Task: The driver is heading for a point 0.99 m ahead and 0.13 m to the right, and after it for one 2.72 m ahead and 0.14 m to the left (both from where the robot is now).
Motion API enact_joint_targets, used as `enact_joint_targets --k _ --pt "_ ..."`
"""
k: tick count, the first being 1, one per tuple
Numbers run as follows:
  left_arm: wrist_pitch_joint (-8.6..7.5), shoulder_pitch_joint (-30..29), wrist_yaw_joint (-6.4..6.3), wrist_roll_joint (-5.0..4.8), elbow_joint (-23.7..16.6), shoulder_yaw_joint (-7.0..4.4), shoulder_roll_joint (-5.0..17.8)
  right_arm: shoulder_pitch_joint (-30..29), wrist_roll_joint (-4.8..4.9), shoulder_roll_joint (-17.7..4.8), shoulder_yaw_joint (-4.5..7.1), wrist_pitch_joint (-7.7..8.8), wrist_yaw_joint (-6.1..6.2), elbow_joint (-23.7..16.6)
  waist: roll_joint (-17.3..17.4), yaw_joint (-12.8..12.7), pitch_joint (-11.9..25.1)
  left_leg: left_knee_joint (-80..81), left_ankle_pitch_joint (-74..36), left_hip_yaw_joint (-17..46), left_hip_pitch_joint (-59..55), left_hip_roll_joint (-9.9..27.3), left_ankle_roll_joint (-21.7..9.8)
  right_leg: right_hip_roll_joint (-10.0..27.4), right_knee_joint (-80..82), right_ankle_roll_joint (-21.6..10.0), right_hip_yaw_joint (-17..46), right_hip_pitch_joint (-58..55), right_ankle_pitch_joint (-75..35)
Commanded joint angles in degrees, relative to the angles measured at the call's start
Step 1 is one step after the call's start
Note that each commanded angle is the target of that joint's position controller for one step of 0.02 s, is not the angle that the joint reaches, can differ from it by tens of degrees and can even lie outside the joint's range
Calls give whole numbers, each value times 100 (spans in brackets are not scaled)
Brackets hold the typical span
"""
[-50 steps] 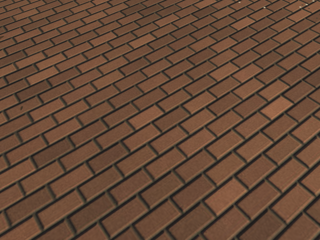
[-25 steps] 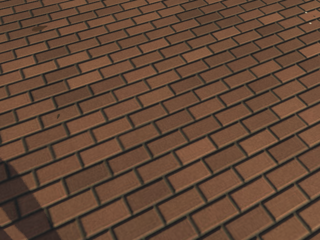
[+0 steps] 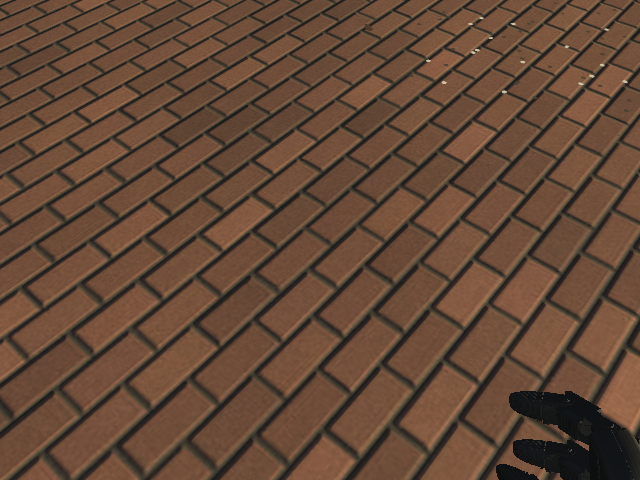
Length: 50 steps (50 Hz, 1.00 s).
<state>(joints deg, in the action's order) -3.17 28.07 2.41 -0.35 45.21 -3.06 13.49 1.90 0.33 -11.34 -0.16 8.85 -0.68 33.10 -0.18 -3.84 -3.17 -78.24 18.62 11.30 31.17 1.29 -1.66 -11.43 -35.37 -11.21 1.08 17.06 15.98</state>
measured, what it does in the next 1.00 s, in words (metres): walks ahead, turning right: left foot, then right foot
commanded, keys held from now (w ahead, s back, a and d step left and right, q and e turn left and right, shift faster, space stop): w+e+shift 0.46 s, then w+shift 0.16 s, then w+q+shift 0.38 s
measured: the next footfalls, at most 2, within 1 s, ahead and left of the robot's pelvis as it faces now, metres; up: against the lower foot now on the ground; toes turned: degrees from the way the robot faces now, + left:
left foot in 0.24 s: +0.43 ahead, +0.19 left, +0.00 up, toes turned -23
right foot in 0.72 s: +0.69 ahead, -0.24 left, +0.00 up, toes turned -37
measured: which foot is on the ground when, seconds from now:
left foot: up 0.00-0.22, down 0.24-0.70, up 0.72-1.00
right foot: down 0.00-0.22, up 0.24-0.70, down 0.72-1.00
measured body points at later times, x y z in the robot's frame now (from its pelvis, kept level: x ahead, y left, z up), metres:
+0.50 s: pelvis +0.41 +0.06 +0.01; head +0.42 +0.04 +0.46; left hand +0.73 +0.17 -0.04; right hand +0.25 -0.20 -0.11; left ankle +0.40 +0.21 -0.72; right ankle +0.44 -0.10 -0.62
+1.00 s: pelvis +0.78 -0.20 +0.01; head +0.79 -0.20 +0.46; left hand +0.91 +0.05 -0.11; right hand +0.80 -0.51 -0.08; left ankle +0.99 -0.12 -0.62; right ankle +0.66 -0.22 -0.72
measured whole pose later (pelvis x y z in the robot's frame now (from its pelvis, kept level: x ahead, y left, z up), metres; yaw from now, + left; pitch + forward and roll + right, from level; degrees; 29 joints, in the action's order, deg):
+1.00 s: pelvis +0.78 -0.20 +0.01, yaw -26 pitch -1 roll -3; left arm -6.3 24.2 1.2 1.1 47.2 -4.6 15.2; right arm 11.0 2.7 -18.2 2.9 2.3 -0.5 43.4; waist 3.1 -3.3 -1.5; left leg -65.0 2.4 3.5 46.4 8.7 -1.7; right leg -4.3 -16.9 -2.5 -11.7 -3.5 19.3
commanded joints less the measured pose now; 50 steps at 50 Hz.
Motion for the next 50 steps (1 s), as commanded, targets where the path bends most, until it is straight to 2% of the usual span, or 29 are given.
enact_joint_targets --k 1,4,7,9,11,12,13,14,15,16,17,18,21,26,29,31,33,35,36,37,38,39,40,41,42,44,45,47,50 --pt "-284 -1096 -214 -61 -958 -185 804 344 -135 -977 297 -122 167 -295 629 692 -295 1568 -592 -372 225 223 417 1277 2426 -894 2758 923 515" --pt "-151 -868 -383 -194 -765 -223 836 -741 -129 -429 160 -163 175 -698 -30 115 -255 3787 -1907 -827 -769 -126 687 724 2111 -439 1880 1385 -62" --pt "-68 -564 -390 -265 -600 -282 879 -826 171 -687 336 -135 126 -769 -472 -129 176 4736 -2196 -639 -1299 -385 853 871 1681 -202 2316 621 430" --pt "-33 -577 -408 -276 -573 -300 772 -653 284 -975 487 -70 107 -716 -727 18 277 5079 -1893 -451 -1329 -294 743 1064 1155 -43 2581 -191 133" --pt "-19 -959 -340 -141 -734 -282 731 934 315 -1377 753 -3 117 -363 -800 991 1154 4873 -1367 -519 -2910 -95 416 944 -614 330 2303 -305 -1403" --pt "-26 -1052 -265 51 -952 -100 249 2339 236 -1647 800 -50 163 -143 -200 1514 2240 4479 -13 479 -4924 808 141 787 -2648 504 1815 748 -696" --pt "-91 -84 -233 -313 -1272 73 -253 2495 -118 -2125 820 -42 41 -22 2751 717 2783 6096 2535 4327 -6163 2200 -869 324 -4484 712 1315 2736 1893" --pt "-41 -186 -307 -517 -1121 67 277 1988 -100 -1638 760 -76 -3 -157 2476 805 2040 6400 4068 4880 -5666 2312 -953 1022 -5171 727 1043 3608 1115" --pt "1 -859 -313 -350 -1160 -2 661 1696 -26 -1162 671 -142 43 -192 1532 996 1213 6355 3251 3699 -4920 2027 -779 1189 -5268 758 764 3744 592" --pt "24 -1281 -291 -171 -1215 -39 753 1664 -58 -1098 637 -205 65 -58 513 987 803 6262 1870 2591 -4206 1765 -647 1393 -5052 761 621 3447 305" --pt "9 -1691 -257 -50 -1356 -64 719 1645 -107 -1087 627 -227 63 98 118 939 442 6259 849 1802 -3603 1493 -560 1571 -4706 731 615 3232 149" --pt "43 -1704 -197 -115 -1433 -84 676 1539 -142 -983 577 -207 70 236 300 742 280 6305 282 1249 -3201 1366 -513 1764 -4475 720 676 3003 39" --pt "193 -1800 -120 -256 -1570 -21 465 1584 1 -705 488 -168 21 628 505 574 38 6499 -576 252 -2907 1249 -455 2033 -4261 701 563 3213 -7" --pt "116 -2392 -31 -170 -1746 81 456 1747 -119 -1073 487 -141 58 942 126 570 -489 7030 -1699 -978 -2491 1126 -519 1843 -3012 836 394 3292 -1296" --pt "-37 -3178 104 -152 -1910 162 337 2340 -65 -1285 466 -165 64 1237 -135 836 -762 7345 -2511 -1456 -2844 1153 -419 1548 -1522 611 -92 2931 -1817" --pt "-134 -3502 205 -177 -2030 148 379 2515 -16 -1502 448 -222 76 1401 57 785 -743 7201 -4351 -1789 -3212 1197 -335 1207 -757 432 -546 2357 -1667" --pt "-149 -3498 204 -131 -2134 21 601 2732 21 -1752 431 -309 140 1579 664 460 -324 6479 -7399 -1825 -3637 1450 -490 757 -552 280 -894 1463 -976" --pt "-47 -1590 64 -132 -1734 -282 1156 2473 30 -1945 399 -417 187 1727 1126 -801 723 4370 -8543 -1675 -3287 1529 -534 758 -38 -75 -592 -927 -916" --pt "30 -120 -67 -112 -1304 -420 1412 2146 21 -1822 343 -394 204 1617 991 -1513 1297 2560 -6788 -1560 -1743 1191 -401 1385 137 -193 206 -3175 -1093" --pt "-56 -121 -117 93 -1161 -405 1887 3139 0 -578 48 -289 86 1366 -965 -341 2396 156 607 -1017 422 48 -263 3147 232 -673 3079 -5276 469" --pt "-132 225 -127 123 -1147 -343 1366 2643 281 -1237 172 -83 76 1346 -818 -808 3150 -472 746 -59 716 -47 -420 3380 1320 -718 4480 -4960 1535" --pt "-201 -37 -106 140 -984 -248 1085 1803 487 -1335 275 -59 105 1046 -559 -732 1782 -522 402 -175 1256 121 -358 3154 1675 -476 3633 -4023 1315" --pt "-255 -402 -88 98 -860 -223 953 1524 453 -1113 228 -66 118 919 -92 -434 903 -208 -16 -277 1351 380 -304 3002 1916 -363 2844 -2995 768" --pt "-308 -772 -73 144 -802 -175 727 1488 330 -966 241 -141 120 976 84 -118 492 11 -329 -338 1152 600 -233 2830 2067 -224 2215 -2181 329" --pt "-366 -1037 -49 230 -755 -103 391 1797 304 -872 270 -294 96 1092 -21 217 305 86 -628 -284 786 790 -209 2618 2210 -90 1606 -1588 -20" --pt "-423 -1290 -5 109 -604 -93 177 2127 316 -623 268 -562 51 1207 -257 506 171 207 -690 -330 510 1000 -129 2518 2488 51 748 -970 -620" --pt "-439 -1408 -5 50 -530 -104 206 2028 315 -559 266 -654 39 1167 -277 587 -71 302 -691 -341 647 1066 -79 2504 2630 173 354 -697 -901" --pt "-477 -1543 -59 111 -468 -135 355 1613 258 -537 248 -714 33 998 -226 599 -432 625 -1245 -430 961 1032 26 2315 2832 342 -380 -358 -1475" --pt "-509 -1474 -194 172 -406 -141 510 964 168 -611 225 -626 -63 744 -49 476 -648 1862 -2520 -941 975 764 -1 1950 2986 511 -1200 -354 -1980"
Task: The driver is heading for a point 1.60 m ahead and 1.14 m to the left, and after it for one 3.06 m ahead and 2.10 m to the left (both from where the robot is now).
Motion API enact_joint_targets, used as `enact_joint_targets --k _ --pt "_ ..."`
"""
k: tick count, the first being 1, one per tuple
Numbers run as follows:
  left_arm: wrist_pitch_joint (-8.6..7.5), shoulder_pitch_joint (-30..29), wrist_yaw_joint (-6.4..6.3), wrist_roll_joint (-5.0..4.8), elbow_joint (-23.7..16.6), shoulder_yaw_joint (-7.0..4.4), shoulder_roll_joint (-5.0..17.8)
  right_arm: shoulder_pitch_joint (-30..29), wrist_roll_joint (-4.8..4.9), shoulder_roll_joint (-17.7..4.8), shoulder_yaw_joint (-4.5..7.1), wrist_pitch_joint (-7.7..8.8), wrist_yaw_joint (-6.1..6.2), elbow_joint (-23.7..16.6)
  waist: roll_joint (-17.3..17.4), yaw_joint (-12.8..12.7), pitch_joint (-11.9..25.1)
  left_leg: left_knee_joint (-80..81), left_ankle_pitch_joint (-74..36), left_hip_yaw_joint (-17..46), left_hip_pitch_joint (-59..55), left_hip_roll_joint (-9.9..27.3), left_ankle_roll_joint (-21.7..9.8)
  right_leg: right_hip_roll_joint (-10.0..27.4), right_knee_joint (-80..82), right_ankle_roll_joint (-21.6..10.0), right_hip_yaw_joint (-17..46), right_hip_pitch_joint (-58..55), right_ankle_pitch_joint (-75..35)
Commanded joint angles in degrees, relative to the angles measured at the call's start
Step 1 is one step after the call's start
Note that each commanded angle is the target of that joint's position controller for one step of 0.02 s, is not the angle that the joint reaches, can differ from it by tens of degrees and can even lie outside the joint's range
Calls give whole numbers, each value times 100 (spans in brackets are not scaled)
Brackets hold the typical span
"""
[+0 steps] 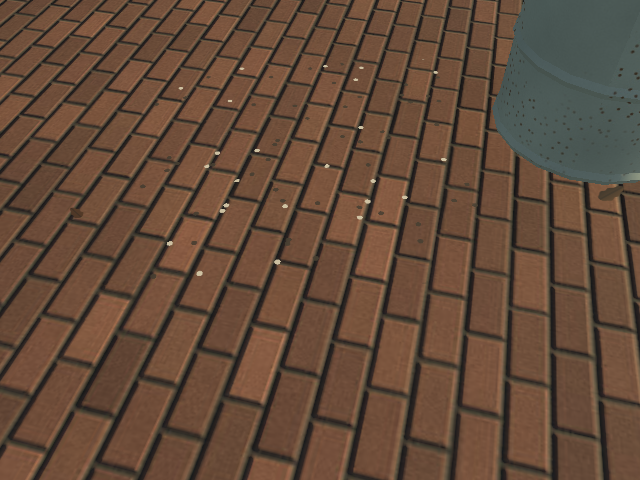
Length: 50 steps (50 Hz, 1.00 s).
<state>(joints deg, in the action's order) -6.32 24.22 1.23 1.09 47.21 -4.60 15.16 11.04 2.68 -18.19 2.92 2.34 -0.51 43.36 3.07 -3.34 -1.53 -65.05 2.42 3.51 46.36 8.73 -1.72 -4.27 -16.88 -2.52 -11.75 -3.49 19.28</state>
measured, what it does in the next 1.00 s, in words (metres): walks ahead, turning left: left foot, then right foot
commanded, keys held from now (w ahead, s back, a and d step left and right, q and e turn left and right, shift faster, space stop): w+q+shift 1.00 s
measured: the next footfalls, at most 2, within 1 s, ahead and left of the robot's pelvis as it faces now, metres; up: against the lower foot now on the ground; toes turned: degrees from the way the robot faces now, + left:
left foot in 0.18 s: +0.39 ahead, +0.09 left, +0.00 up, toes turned +11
right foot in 0.60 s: +0.82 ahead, +0.03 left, +0.00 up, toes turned +41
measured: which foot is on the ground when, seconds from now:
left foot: up 0.00-0.16, down 0.18-0.58, up 0.60-1.00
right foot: down 0.00-0.18, up 0.20-0.58, down 0.60-1.00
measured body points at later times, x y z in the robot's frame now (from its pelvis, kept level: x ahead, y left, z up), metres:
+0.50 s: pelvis +0.46 +0.05 +0.00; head +0.48 +0.07 +0.45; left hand +0.64 +0.36 -0.02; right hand +0.59 -0.19 -0.11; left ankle +0.35 +0.08 -0.73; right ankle +0.74 -0.05 -0.68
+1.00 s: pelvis +0.83 +0.23 -0.02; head +0.83 +0.26 +0.43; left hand +0.57 +0.35 -0.15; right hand +1.16 +0.32 -0.06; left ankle +0.87 +0.47 -0.68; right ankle +0.79 +0.00 -0.73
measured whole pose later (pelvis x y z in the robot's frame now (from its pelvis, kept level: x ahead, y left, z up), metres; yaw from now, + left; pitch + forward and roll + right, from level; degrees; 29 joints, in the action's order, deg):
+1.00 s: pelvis +0.83 +0.23 -0.02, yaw +56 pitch +0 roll -3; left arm -5.4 26.2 -0.7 0.8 48.7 -3.3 17.0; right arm 1.4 2.3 -17.3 2.2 1.7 -4.1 31.0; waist 1.5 -6.5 -3.3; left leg -50.3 -1.0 -3.4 47.0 4.8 -5.3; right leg -1.4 -13.1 2.6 -14.2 -13.8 26.0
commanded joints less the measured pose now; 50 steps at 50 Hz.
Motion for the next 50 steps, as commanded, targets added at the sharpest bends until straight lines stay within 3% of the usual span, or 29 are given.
enact_joint_targets --k 1,3,5,7,8,9,10,11,12,13,14,15,17,20,22,26,28,29,30,31,32,33,34,35,36,39,43,47,50 --pt "-196 -960 -123 6 -568 -4 472 -160 -93 55 -93 63 -147 -345 -206 340 -829 1032 -1246 -375 -637 -78 -62 1235 1172 -285 -87 1518 -2514" --pt "-161 -692 -205 -48 -482 -43 761 -622 -88 47 -111 139 -305 -537 -108 213 -866 1964 -1554 -769 -859 -312 -250 1364 1083 -70 -280 985 -3442" --pt "-45 -564 -301 -16 -460 -103 1124 -572 -15 -215 -2 169 -411 -661 -459 395 -459 2301 -1314 -1326 -1414 -844 -434 1462 373 151 -354 192 -6100" --pt "158 -815 -362 -87 -582 -211 1530 512 87 -664 218 35 -379 -533 -1107 1139 228 2021 -332 -1534 -2599 -1277 -657 1698 -1178 162 -293 -150 -8598" --pt "199 -1220 -322 -113 -707 -227 1602 1818 55 -1098 428 -109 -312 -227 -1199 1833 771 1865 72 -1251 -4053 -1288 -892 1751 -2634 73 -134 336 -8781" --pt "136 -1618 -213 -218 -752 -176 1395 2939 37 -1369 591 -230 -176 66 -731 2400 998 2444 -164 -664 -5649 -1082 -1145 1264 -4858 124 -129 1432 -6731" --pt "-122 -1609 -66 -75 -1014 179 83 2680 -74 -1444 553 -269 -150 177 1851 1652 372 2583 -710 559 -6237 -820 -1595 -215 -7811 357 297 3646 1056" --pt "-368 -527 17 -284 -1422 365 -145 1862 -353 -1160 333 -10 -196 -281 2053 603 1742 3898 2332 4217 -7075 362 -2812 -321 -8653 229 1928 5198 1575" --pt "-495 -1326 38 -336 -1516 276 600 1813 -290 -724 321 90 -200 -503 613 1062 1512 5071 3755 4903 -6630 470 -2421 -6 -7939 -120 2210 5192 875" --pt "-501 -1786 6 -395 -1658 215 683 1616 -272 -617 284 220 -242 -456 -529 745 556 5426 3941 4717 -5528 383 -2061 192 -7078 -232 2108 5130 426" --pt "-446 -1675 -57 -268 -1577 242 573 1157 -246 -589 274 324 -267 -552 -1046 348 292 5303 3520 4461 -4667 288 -1998 445 -6503 -169 2198 4736 144" --pt "-370 -1570 -90 -127 -1515 234 550 782 -247 -652 286 365 -228 -660 -1039 144 54 5192 2840 4047 -3872 -8 -2013 540 -6166 -18 2267 4336 28" --pt "-213 -1473 -151 -65 -1461 165 681 566 -186 -568 249 352 -126 -742 -868 -20 -143 5289 1875 3083 -3123 -448 -1915 734 -5380 247 2197 3902 -53" --pt "-138 -2490 -191 62 -1844 275 383 702 -52 -436 201 293 82 -654 -627 346 -488 5276 825 2017 -2171 -964 -1687 676 -3415 590 1721 3369 -951" --pt "-130 -3000 -151 13 -2050 336 89 773 -26 -554 257 193 151 -573 -241 667 -414 5130 953 1659 -1733 -1270 -1332 383 -2116 697 1443 2561 -2052" --pt "-189 -3059 -125 -308 -2127 86 555 1103 49 -501 304 137 182 -391 256 828 -54 4488 1497 2279 -2768 -1025 -1017 255 -1128 776 1851 2088 -2376" --pt "-260 -2474 -138 -368 -1995 -104 869 1009 1 -470 327 103 179 -400 391 408 286 3608 371 2362 -3366 -911 -810 266 -1013 565 1806 1571 -1893" --pt "-275 -1427 -159 -390 -1796 -240 1045 805 -101 -433 300 92 127 -496 391 -210 926 2414 -449 2092 -3309 -1050 -587 465 -1255 390 1783 500 -1612" --pt "-217 49 -220 -349 -1581 -288 1262 642 -306 5 127 80 62 -717 -19 -807 2012 432 287 1640 -2283 -1208 -416 1351 -1793 133 2651 -1466 -350" --pt "-214 240 -101 -29 -1445 -310 1759 1739 61 567 -68 144 17 -1016 -2948 14 2760 -1467 3212 1079 -362 -1726 -194 2818 -238 -924 6454 -2858 2326" --pt "-166 -207 -71 -67 -1562 -255 1276 1564 261 43 -65 94 90 -879 -2762 -124 2062 -2132 2482 774 491 -1009 -181 2883 152 -925 7070 -2366 3926" --pt "-99 -493 -126 -126 -1596 -165 826 866 96 -366 18 57 100 -920 -1836 -324 1178 -2217 1994 501 667 -857 -154 2586 150 -717 5941 -1595 3154" --pt "-36 -543 -147 -81 -1463 -132 771 436 -78 -445 53 37 85 -979 -793 -303 710 -2033 1725 354 418 -662 -153 2329 86 -568 4892 -849 1789" --pt "-13 -573 -144 -28 -1317 -124 769 31 -197 -377 71 54 53 -1121 -391 -242 313 -1717 1564 334 238 -478 -187 2078 93 -486 4119 -220 753" --pt "-35 -695 -151 7 -1192 -79 666 42 -126 -298 84 20 -6 -1197 -570 -25 133 -1508 1448 399 8 -275 -206 1960 161 -460 3583 227 212" --pt "-74 -755 -87 -155 -834 15 332 -19 28 -51 27 -141 -80 -1327 -781 203 -123 -1289 1458 313 168 24 -233 1844 398 -423 2579 633 -557" --pt "-86 -924 -144 -44 -659 -34 685 -367 -39 -114 -17 -114 -157 -1454 -556 317 -523 -522 285 144 339 32 -48 1741 812 -402 1339 1014 -1548" --pt "-67 -378 -193 -43 -370 -39 969 -1311 -51 -96 -51 -4 -332 -1645 -207 -62 -848 1093 -625 -574 84 -231 -256 1587 977 -58 426 520 -2621" --pt "37 -145 -286 -23 -277 -102 1447 -1441 -13 -297 47 68 -452 -1709 -697 147 -493 1915 -387 -1453 -1211 -998 -539 1569 223 245 -95 75 -6742"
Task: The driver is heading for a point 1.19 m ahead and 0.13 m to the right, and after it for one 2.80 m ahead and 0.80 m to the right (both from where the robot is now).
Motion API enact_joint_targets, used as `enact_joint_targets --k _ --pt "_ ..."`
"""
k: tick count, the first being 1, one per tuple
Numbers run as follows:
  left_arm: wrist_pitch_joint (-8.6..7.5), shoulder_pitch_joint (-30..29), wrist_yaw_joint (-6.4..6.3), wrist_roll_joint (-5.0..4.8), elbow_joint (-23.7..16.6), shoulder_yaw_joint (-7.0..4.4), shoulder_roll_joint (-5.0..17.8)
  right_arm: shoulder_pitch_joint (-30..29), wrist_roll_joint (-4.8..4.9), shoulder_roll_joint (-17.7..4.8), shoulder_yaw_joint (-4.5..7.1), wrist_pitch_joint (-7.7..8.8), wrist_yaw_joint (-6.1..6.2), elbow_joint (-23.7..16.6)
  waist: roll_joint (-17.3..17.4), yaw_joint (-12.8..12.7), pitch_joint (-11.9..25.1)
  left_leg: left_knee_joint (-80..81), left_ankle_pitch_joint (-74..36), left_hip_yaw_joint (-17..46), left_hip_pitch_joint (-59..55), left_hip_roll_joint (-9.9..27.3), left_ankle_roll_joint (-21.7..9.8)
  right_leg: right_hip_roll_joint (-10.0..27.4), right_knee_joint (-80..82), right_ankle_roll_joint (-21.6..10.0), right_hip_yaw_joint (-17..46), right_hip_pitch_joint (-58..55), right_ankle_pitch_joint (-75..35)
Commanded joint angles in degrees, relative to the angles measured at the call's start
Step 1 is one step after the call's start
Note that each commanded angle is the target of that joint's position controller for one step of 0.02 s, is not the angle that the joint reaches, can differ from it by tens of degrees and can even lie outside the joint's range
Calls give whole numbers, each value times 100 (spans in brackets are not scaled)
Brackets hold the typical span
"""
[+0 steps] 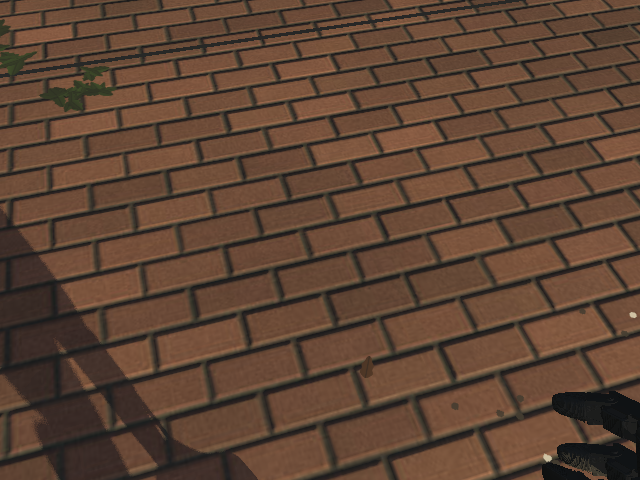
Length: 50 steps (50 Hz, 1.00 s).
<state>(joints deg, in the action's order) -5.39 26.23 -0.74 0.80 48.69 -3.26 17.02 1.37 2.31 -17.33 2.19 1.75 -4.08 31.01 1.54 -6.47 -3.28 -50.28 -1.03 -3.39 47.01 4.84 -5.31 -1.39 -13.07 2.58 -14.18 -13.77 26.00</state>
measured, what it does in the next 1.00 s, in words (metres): walks ahead: left foot, then right foot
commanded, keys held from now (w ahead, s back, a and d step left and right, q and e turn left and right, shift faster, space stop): w+shift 0.50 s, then w+e+shift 0.50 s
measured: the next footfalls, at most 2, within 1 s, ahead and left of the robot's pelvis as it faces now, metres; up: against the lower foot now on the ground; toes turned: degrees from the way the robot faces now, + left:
left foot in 0.08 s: +0.27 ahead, +0.07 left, +0.00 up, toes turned +8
right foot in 0.54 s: +0.77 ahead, -0.06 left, +0.00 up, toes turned +12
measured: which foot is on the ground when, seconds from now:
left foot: up 0.00-0.06, down 0.08-0.54, up 0.56-0.98, down 1.00-1.00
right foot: down 0.00-0.08, up 0.10-0.52, down 0.54-0.98, up 1.00-1.00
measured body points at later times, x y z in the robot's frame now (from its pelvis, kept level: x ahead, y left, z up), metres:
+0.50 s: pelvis +0.46 +0.01 +0.01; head +0.50 +0.02 +0.45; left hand +0.67 +0.27 -0.06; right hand +0.50 -0.26 -0.11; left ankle +0.23 +0.06 -0.71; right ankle +0.73 -0.09 -0.68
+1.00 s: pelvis +0.95 +0.07 +0.00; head +0.97 +0.08 +0.45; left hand +0.94 +0.36 -0.12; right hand +1.22 -0.16 -0.01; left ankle +1.11 +0.21 -0.72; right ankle +0.73 -0.06 -0.70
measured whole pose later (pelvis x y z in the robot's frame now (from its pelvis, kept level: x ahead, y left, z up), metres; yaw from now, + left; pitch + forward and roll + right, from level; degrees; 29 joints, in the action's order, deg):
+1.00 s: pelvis +0.95 +0.07 +0.00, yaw -8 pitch +2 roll +0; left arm -3.0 30.0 -0.7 -1.3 45.1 -4.1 16.7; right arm -3.5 1.3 -15.1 0.3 8.6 -0.4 32.4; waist -0.7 -6.3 -0.3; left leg -30.2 4.1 6.9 29.4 0.3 1.7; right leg -4.6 -32.3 -3.3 17.4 -2.8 31.8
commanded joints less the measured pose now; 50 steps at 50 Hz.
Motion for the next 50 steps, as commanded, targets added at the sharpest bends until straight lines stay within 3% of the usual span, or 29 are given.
enact_joint_targets --k 1,3,4,5,6,7,8,9,10,12,15,17,19,23,25,27,28,29,30,31,32,34,36,38,40,43,47,49,50 --pt "-2 -274 -140 -28 -397 -264 1419 -191 28 -462 179 109 -94 -449 -835 725 -83 443 331 -822 -1774 -827 -271 1440 -705 -306 164 982 -8746" --pt "63 -732 -142 -26 -546 -272 1519 1987 43 -1029 526 -6 15 89 -1094 1953 928 703 728 -413 -4287 -959 -737 1627 -3041 -545 370 1646 -9623" --pt "7 -1089 -114 -105 -620 -208 1306 3167 39 -1196 639 -69 149 536 -397 2493 1072 1652 179 384 -6072 -553 -1022 983 -5359 -452 323 3016 -6180" --pt "-199 -219 5 72 -851 140 108 2731 -99 -1499 554 -10 194 553 1796 1206 1456 1245 -115 2377 -7454 340 -1410 101 -7520 -422 912 5075 599" --pt "-436 -120 101 -292 -1038 166 460 2584 -249 -1181 490 86 207 331 1409 1262 2814 2833 2979 4884 -7859 1268 -2235 55 -7990 -552 2139 5844 376" --pt "-493 -1031 82 -492 -1117 67 867 2704 -228 -924 472 179 200 445 280 1561 1840 3595 3771 4918 -6947 1184 -1839 282 -7653 -637 2150 6098 -184" --pt "-491 -1413 43 -500 -1300 84 758 2283 -206 -871 415 286 174 511 -478 1186 814 3798 3478 4480 -5764 1108 -1657 486 -7076 -625 2083 6168 -546" --pt "-410 -1362 -2 -359 -1173 120 589 1804 -237 -645 328 374 158 490 -777 849 475 3782 2902 3946 -4856 912 -1511 745 -6698 -574 2137 5774 -758" --pt "-296 -1027 20 -283 -1049 108 544 1463 -321 -485 264 411 174 463 -609 521 298 3792 2605 3387 -4097 652 -1416 930 -6402 -497 2180 5353 -945" --pt "-73 -878 45 -209 -953 97 473 1316 -264 -238 177 425 204 560 -291 291 -26 3991 2185 2540 -3142 357 -1275 1178 -5913 -310 2041 5071 -1040" --pt "-34 -1757 39 -50 -1298 218 230 1636 -237 -367 193 492 328 751 -149 563 -459 4247 1279 1642 -2608 47 -1184 1220 -4651 3 1749 5383 -2140" --pt "-122 -2335 121 -13 -1408 279 119 1824 -212 -400 192 514 412 819 -223 838 -443 4239 896 1113 -2474 -200 -998 1024 -3406 48 1504 4895 -3532" --pt "-197 -2773 207 -96 -1487 302 61 2205 -124 -545 222 541 418 979 -223 1106 -434 4520 952 1036 -2610 -74 -916 754 -2462 -2 1327 4290 -4357" --pt "-234 -3244 348 -237 -1705 188 333 2623 -71 -612 235 383 412 1346 91 1173 -524 4230 -121 1064 -4672 445 -698 533 -1372 -307 1401 4882 -3885" --pt "-211 -2631 360 -254 -1600 37 637 2529 -230 -836 282 240 439 1395 455 720 61 3397 -2578 1066 -5552 643 -509 171 -1561 -514 1215 4391 -3037" --pt "-43 -658 248 -367 -1174 -168 1071 1971 -465 -1043 310 99 454 1355 809 -491 1207 1010 -4958 571 -5342 502 -222 -70 -2022 -846 846 2413 -2360" --pt "66 608 169 -313 -825 -215 1404 1943 -569 -690 204 132 524 1176 56 -787 2036 -1226 -3229 524 -3615 299 -90 677 -2745 -995 2054 237 -1629" --pt "-1 626 325 -199 -639 -299 1718 3320 -305 437 -89 322 319 1109 -2888 327 2860 -3320 2700 880 -1244 -949 299 1783 -1233 -2219 5826 -1497 1399" --pt "-11 568 305 -149 -708 -169 908 2679 -87 -324 -24 479 278 1170 -2031 -136 2616 -3446 2611 1181 -682 -768 124 1761 -168 -1968 6768 -1495 2029" --pt "-27 157 278 -100 -781 -122 670 1747 55 -585 37 582 264 882 -1241 -157 1591 -3340 2274 1195 -262 -507 14 1684 -240 -1814 5899 -781 1307" --pt "-52 -88 315 -90 -814 -133 736 1014 -99 -521 -32 679 302 669 -109 -84 1041 -2807 2065 1135 -567 -363 -61 1387 -174 -1708 5283 271 143" --pt "-109 -508 319 12 -854 -85 571 961 -229 -313 -38 745 306 577 -40 501 643 -2056 1847 1224 -986 -128 33 981 -54 -1903 4562 1373 -919" --pt "-86 -611 298 -120 -870 -54 437 1039 -283 -284 -37 686 317 581 -251 742 342 -1457 1923 1153 -1030 -66 246 827 170 -2057 4287 1866 -1133" --pt "-83 -502 207 -237 -835 -57 470 636 -326 -270 -69 656 331 398 -206 750 -135 -645 1833 1034 -908 7 521 850 373 -2108 4102 2545 -1245" --pt "-65 -502 84 -248 -868 -130 636 -110 -335 -190 -141 697 297 144 -297 563 -457 587 653 827 -1416 -146 717 538 536 -1920 3638 3373 -1343" --pt "-31 -282 -3 -325 -844 -238 855 -568 -273 -221 -107 731 259 -38 -463 361 -310 1662 -978 778 -3012 -470 881 440 618 -1542 3497 4156 -1151" --pt "106 -2 -48 -383 -724 -276 752 -422 -76 -656 126 711 375 -41 -636 520 -61 2213 -226 1016 -3241 -473 838 603 -356 -1189 3815 2778 -1708" --pt "206 -271 15 -167 -849 -241 725 1265 -7 -983 360 686 459 224 -750 1526 1124 1806 695 920 -5014 -266 566 285 -2580 -802 3464 2829 -3301" --pt "197 -251 36 63 -1044 -40 127 2672 -61 -1317 442 606 526 453 84 1906 2250 1550 2216 2097 -6864 745 332 -6 -4716 -708 3056 3866 -2078"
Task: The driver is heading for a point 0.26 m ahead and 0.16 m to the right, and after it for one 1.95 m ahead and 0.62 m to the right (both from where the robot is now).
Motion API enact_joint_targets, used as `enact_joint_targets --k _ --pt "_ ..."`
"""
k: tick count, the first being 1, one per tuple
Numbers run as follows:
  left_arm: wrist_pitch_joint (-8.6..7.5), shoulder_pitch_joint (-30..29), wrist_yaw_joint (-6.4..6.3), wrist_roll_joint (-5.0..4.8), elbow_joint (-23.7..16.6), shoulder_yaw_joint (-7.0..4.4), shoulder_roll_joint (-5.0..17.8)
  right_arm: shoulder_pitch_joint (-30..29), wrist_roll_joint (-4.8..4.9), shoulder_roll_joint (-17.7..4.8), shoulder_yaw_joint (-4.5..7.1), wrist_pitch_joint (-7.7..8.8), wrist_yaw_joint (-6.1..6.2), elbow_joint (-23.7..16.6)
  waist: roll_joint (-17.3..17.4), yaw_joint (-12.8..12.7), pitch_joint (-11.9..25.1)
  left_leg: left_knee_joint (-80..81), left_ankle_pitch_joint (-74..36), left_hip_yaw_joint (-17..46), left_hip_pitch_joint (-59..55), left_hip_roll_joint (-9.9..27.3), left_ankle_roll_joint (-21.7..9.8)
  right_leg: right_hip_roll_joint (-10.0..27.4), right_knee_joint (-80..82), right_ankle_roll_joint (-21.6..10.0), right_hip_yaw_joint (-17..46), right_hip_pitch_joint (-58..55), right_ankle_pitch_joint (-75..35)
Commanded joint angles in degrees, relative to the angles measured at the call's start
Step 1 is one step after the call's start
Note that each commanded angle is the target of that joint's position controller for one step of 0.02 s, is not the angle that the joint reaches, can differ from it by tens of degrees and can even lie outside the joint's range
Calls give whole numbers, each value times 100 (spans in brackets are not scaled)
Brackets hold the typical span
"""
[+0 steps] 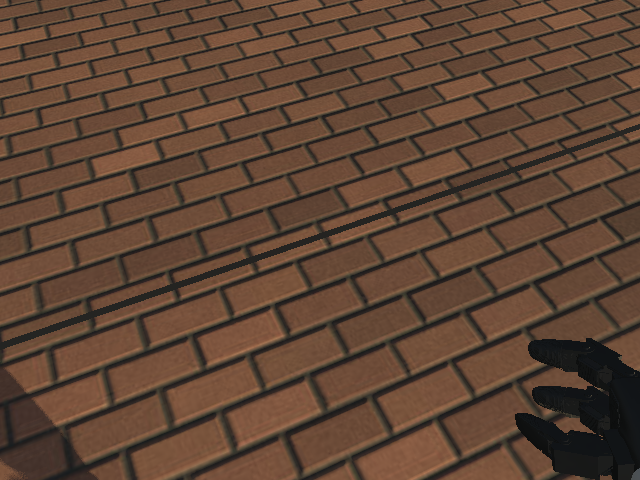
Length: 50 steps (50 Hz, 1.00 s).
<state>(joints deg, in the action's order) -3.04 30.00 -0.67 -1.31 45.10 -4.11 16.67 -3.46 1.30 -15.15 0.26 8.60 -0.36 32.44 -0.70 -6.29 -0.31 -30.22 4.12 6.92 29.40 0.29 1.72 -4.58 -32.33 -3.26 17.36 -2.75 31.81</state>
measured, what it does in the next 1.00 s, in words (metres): walks ahead, turning right: right foot, then left foot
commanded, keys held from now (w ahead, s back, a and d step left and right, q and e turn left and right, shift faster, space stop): w+e+shift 0.14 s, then e+shift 0.48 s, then shift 0.12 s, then q+shift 0.26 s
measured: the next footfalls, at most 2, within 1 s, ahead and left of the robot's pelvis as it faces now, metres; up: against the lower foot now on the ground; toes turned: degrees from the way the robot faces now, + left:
right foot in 0.40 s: +0.50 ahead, -0.13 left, +0.00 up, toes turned -23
left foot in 0.82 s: +0.67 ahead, +0.01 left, +0.00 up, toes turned -47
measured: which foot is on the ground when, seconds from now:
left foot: down 0.00-0.40, up 0.42-0.80, down 0.82-1.00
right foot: up 0.00-0.38, down 0.40-0.84, up 0.86-1.00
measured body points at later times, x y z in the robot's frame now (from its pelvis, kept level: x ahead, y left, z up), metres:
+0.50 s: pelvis +0.36 -0.02 +0.00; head +0.41 -0.05 +0.44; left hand +0.65 +0.14 -0.08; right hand +0.35 -0.33 -0.11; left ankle +0.30 +0.18 -0.60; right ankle +0.46 -0.11 -0.71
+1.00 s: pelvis +0.52 +0.00 +0.02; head +0.55 -0.01 +0.47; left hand +0.82 +0.09 -0.07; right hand +0.46 -0.29 -0.07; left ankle +0.64 +0.04 -0.71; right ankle +0.43 -0.10 -0.69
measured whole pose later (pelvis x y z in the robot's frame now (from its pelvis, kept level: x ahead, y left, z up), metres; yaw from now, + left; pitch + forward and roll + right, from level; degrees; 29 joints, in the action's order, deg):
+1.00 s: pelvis +0.52 +0.00 +0.02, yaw -38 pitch +0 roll -2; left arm 2.0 7.2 -1.1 0.5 36.8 -2.7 15.3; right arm 11.5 -0.1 -14.8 1.2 -0.2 -0.2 38.9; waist 0.1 1.7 -2.9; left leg -30.2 9.6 9.0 20.5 -3.5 -0.6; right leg -5.2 -40.6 2.2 7.3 18.3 25.8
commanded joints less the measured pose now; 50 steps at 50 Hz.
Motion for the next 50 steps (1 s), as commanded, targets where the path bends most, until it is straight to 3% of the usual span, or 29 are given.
enact_joint_targets --k 1,2,3,4,5,6,8,11,14,16,18,19,20,21,22,23,25,27,30,34,40,41,42,43,44,45,46,48,50 --pt "-148 519 79 -227 -973 263 -467 3100 -194 -2074 686 -117 0 481 3303 962 2752 1145 3978 4858 -6253 2653 -1437 -52 -4804 57 -588 4578 32" --pt "-102 35 -10 -378 -784 212 114 2721 -127 -1352 599 -153 -3 335 2419 1228 1901 1591 5014 4955 -5610 2388 -1322 475 -5349 26 -744 5286 -566" --pt "-79 -794 -19 -249 -872 126 475 2436 -77 -945 513 -184 36 375 1518 1404 966 1523 3951 3647 -4854 2133 -1103 637 -5330 7 -1003 5506 -997" --pt "-50 -1220 -6 -100 -935 100 507 2254 -153 -839 477 -217 33 469 531 1302 509 1410 2551 2651 -4068 1918 -993 889 -5106 5 -1097 5254 -1296" --pt "-31 -1516 49 -6 -1047 72 467 2109 -231 -704 445 -230 25 585 345 1159 141 1452 1686 1921 -3390 1673 -971 1069 -4739 -8 -1086 5014 -1476" --pt "33 -1515 117 -68 -1104 48 387 1959 -281 -546 403 -207 36 692 540 945 -20 1525 1240 1356 -2957 1523 -919 1254 -4506 -13 -1021 4744 -1537" --pt "187 -1662 172 -164 -1240 75 180 1777 -178 -278 355 -189 7 857 598 769 -302 1649 222 529 -2591 1424 -880 1408 -4274 10 -1112 4775 -1414" --pt "186 -1982 239 6 -1543 136 133 1209 -130 -668 443 -192 83 857 455 481 -738 1841 -1950 -575 -1813 1371 -923 1313 -3014 238 -1447 4570 -2058" --pt "102 -2185 430 89 -1454 91 247 1158 -113 -1140 542 -200 213 885 230 571 -402 1741 -2433 -1521 -1693 942 -618 830 -1173 221 -2100 3178 -3807" --pt "137 -2073 522 80 -1425 -27 508 1348 -22 -1469 620 -214 251 937 375 452 -85 1124 -3715 -1696 -2178 954 -462 434 -764 39 -2350 2526 -3853" --pt "219 -1218 534 63 -1240 -257 976 1319 91 -1681 701 -307 259 849 546 -71 413 -304 -4942 -1698 -2329 1091 -391 79 -676 -263 -2443 1476 -3434" --pt "268 -318 466 45 -1027 -448 1315 1215 103 -1594 684 -334 230 760 382 -538 813 -1659 -4495 -1634 -1809 1013 -292 -3 -500 -494 -2265 264 -3611" --pt "305 -266 331 -40 -931 -466 1359 1489 36 -1023 532 -323 141 819 -505 -412 579 -3391 -18 -1579 -770 362 -8 300 25 -758 -1644 -492 -4219" --pt "270 -997 220 117 -1330 -386 1763 2236 -323 -323 303 -284 17 694 -2191 494 796 -5640 3600 -1196 645 -490 196 1351 -380 -1546 417 -1174 -7698" --pt "162 -1205 293 363 -1729 -370 1768 2699 -188 -1050 332 -221 -46 498 -1600 420 2642 -6364 3276 148 1083 -596 178 2438 730 -2581 2741 -1874 -5693" --pt "132 -1523 355 264 -1853 -377 1601 2034 -106 -1475 409 -230 -33 427 -458 302 2286 -5850 2685 292 1064 -352 24 2146 1217 -2267 2715 -1250 -3872" --pt "108 -1978 301 21 -1829 -275 1202 1540 -174 -1266 383 -384 110 380 480 687 1025 -4801 2214 277 1023 -19 81 1595 1392 -1736 1995 350 -3006" --pt "175 -2226 206 129 -1840 -290 1188 1511 -214 -1278 411 -540 153 411 269 883 644 -3994 2184 257 391 45 197 1241 1407 -1570 1315 1512 -4013" --pt "302 -2114 10 106 -1696 -320 1215 1292 -282 -833 314 -581 180 392 227 850 842 -2850 1836 85 -45 -141 403 877 1042 -1380 759 2029 -5455" --pt "548 -2208 -178 54 -1693 -266 1067 1093 -186 -696 263 -697 135 426 -159 729 1122 -1996 735 22 -414 -230 517 646 870 -956 545 2192 -4255" --pt "524 -2142 -86 154 -1519 -7 459 1020 -220 -656 265 -581 38 340 -799 626 841 -217 47 -173 -1377 34 140 800 365 -642 710 2075 -2967" --pt "477 -1854 -51 208 -1335 129 80 990 -314 -514 212 -541 -10 334 -620 599 760 584 -678 21 -1856 254 -37 603 209 -338 495 2120 -2418" --pt "441 -1118 -34 340 -1132 184 -118 704 -437 -797 217 -541 -23 209 509 94 695 859 -1863 1165 -2051 1065 -423 -9 -799 76 -238 2231 -773" --pt "441 -839 -31 319 -1090 66 296 482 -546 -728 163 -577 -2 176 1246 -169 390 1101 -1616 1972 -1426 1570 -1250 -92 -836 413 -702 2182 -57" --pt "412 -1240 -70 320 -1136 -9 569 390 -401 -747 196 -623 -11 142 1252 -13 124 1308 -276 2367 -1048 1463 -1444 135 -688 554 -909 2153 -582" --pt "403 -1819 -95 291 -1185 -69 701 561 -247 -890 272 -690 -20 165 1004 262 -8 1284 445 2204 -1000 1101 -1226 146 -404 557 -1050 2065 -1012" --pt "427 -2103 -106 262 -1184 -108 676 806 -123 -1252 406 -765 -1 197 937 430 -19 1248 899 2158 -1102 921 -1096 25 -416 561 -1207 2126 -1108" --pt "452 -2267 -71 177 -1208 -127 594 1197 -79 -1531 547 -837 60 180 1072 666 11 1366 1264 2559 -1501 960 -1170 -107 -880 572 -1173 2547 -527" --pt "408 -2299 -76 116 -1167 -132 496 1373 -88 -1342 560 -843 93 166 1059 727 225 1321 894 2721 -2036 934 -1217 -127 -1382 602 -994 2937 -179"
